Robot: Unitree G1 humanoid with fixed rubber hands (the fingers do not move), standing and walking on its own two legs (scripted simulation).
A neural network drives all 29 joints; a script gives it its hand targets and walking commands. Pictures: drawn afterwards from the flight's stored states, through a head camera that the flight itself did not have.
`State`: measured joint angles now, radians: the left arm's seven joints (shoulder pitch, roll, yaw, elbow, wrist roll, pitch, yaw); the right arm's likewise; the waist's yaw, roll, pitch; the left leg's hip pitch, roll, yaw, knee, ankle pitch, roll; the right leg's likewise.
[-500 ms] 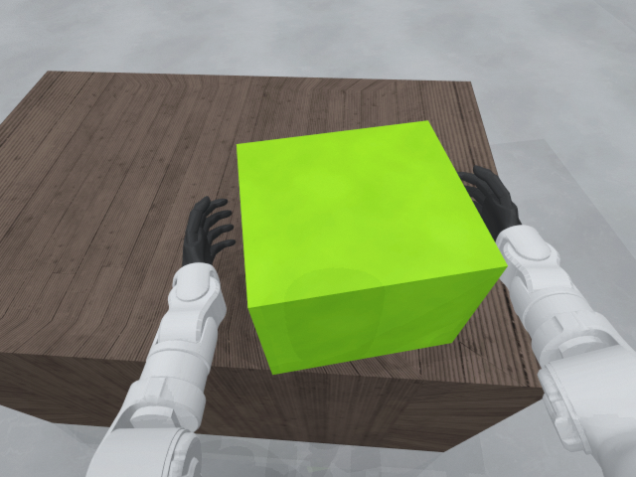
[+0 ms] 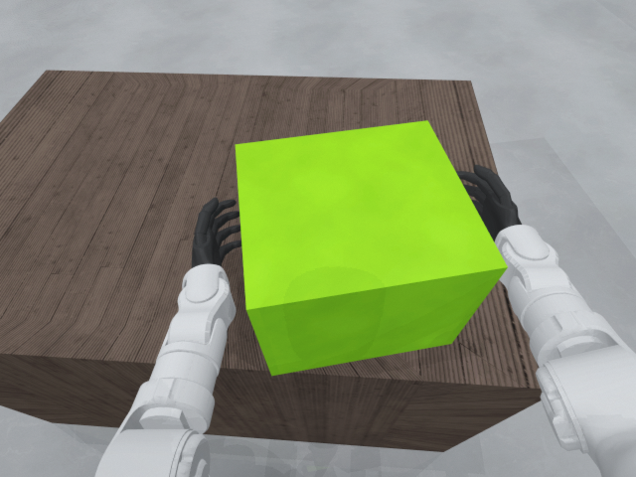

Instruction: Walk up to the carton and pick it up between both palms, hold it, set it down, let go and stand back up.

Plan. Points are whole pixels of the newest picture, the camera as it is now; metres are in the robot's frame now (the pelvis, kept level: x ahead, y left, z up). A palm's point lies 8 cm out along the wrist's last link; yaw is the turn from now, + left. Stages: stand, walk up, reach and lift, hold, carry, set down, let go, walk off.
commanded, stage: reach and lift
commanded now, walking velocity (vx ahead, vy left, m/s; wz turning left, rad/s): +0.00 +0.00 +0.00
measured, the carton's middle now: (349, 249) +0.43 +0.00 +0.00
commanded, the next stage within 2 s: none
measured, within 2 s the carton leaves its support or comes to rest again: leaves its support in 1.08 s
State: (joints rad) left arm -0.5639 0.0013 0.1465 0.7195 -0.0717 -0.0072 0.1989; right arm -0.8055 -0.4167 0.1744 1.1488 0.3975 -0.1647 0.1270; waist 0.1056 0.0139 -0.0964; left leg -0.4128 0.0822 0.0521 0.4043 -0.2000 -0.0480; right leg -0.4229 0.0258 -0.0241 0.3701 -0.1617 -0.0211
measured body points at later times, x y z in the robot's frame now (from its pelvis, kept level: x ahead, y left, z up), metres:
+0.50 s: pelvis +0.00 +0.00 +0.00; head +0.06 +0.00 +0.45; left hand +0.38 +0.19 +0.04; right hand +0.45 -0.19 +0.06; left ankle -0.02 +0.15 -0.74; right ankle +0.00 -0.10 -0.74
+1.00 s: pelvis -0.01 +0.00 +0.00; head +0.03 -0.01 +0.45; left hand +0.36 +0.20 +0.05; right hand +0.43 -0.17 +0.06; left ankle -0.02 +0.15 -0.74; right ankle +0.00 -0.10 -0.74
